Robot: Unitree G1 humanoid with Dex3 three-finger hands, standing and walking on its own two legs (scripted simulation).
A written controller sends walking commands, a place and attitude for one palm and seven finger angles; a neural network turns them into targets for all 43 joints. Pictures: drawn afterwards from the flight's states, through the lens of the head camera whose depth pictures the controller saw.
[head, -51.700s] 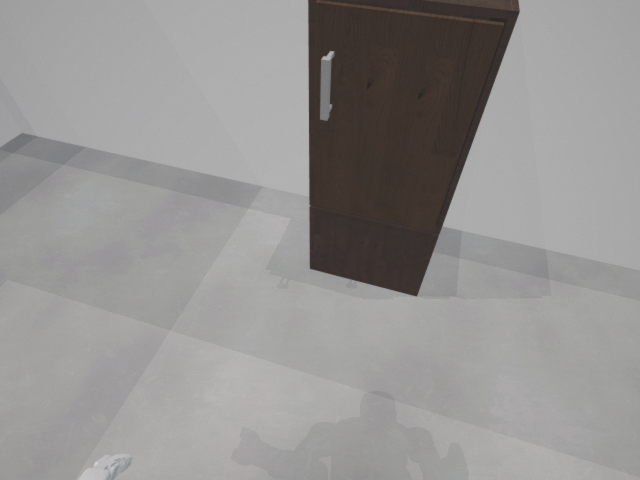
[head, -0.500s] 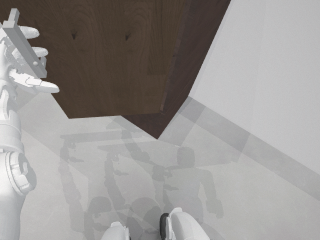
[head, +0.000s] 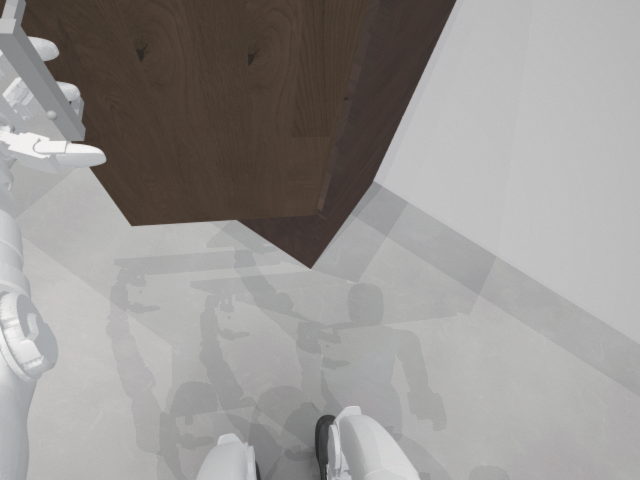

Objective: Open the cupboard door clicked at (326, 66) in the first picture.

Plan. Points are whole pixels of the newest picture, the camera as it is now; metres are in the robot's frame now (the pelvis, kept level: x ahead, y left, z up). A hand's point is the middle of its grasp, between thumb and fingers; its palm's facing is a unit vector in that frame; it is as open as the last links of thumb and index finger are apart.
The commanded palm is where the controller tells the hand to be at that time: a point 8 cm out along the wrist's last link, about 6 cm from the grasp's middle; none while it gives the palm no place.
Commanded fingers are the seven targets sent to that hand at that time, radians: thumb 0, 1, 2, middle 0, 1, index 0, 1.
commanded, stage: close the thumb around the handle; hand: left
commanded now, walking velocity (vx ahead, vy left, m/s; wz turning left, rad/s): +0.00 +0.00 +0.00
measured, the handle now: (48, 75) +0.57 +0.25 +0.09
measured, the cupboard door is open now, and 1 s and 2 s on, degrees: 41 50 84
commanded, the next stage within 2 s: pull the door open along its arc in 0.52 s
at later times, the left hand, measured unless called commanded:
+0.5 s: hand (68, 113) +0.52 +0.23 +0.08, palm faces -0.01 -1.00 -0.01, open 5.5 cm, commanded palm +0.50 +0.28 +0.08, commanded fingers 0.00 0.90 0.90 -0.40 -1.35 -0.40 -1.35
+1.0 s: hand (76, 160) +0.46 +0.21 +0.08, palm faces +0.01 -1.00 -0.01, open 5.5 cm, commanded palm +0.40 +0.26 +0.08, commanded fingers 0.00 0.90 0.90 -0.40 -1.35 -0.40 -1.35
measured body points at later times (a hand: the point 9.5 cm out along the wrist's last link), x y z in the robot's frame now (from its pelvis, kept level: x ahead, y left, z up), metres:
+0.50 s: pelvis +0.01 +0.01 +0.00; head +0.15 +0.03 +0.43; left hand +0.51 +0.28 +0.08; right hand +0.00 -0.25 -0.10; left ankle -0.03 +0.09 -0.68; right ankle +0.04 -0.12 -0.68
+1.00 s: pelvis +0.02 +0.00 +0.01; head +0.12 +0.01 +0.45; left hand +0.45 +0.27 +0.08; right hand +0.04 -0.26 -0.09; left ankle -0.03 +0.09 -0.68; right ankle +0.04 -0.12 -0.68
